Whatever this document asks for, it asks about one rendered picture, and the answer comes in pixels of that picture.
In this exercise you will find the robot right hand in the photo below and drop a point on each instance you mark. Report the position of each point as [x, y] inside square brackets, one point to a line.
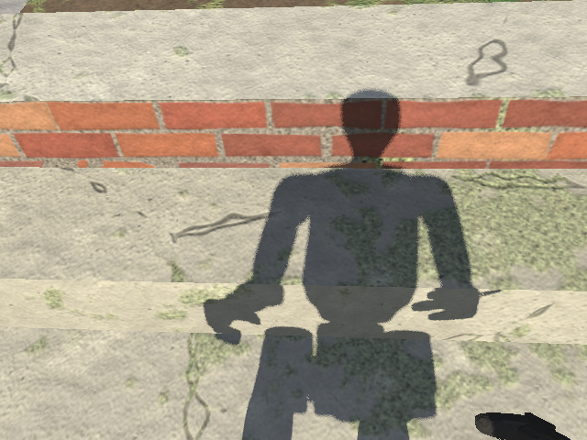
[511, 426]

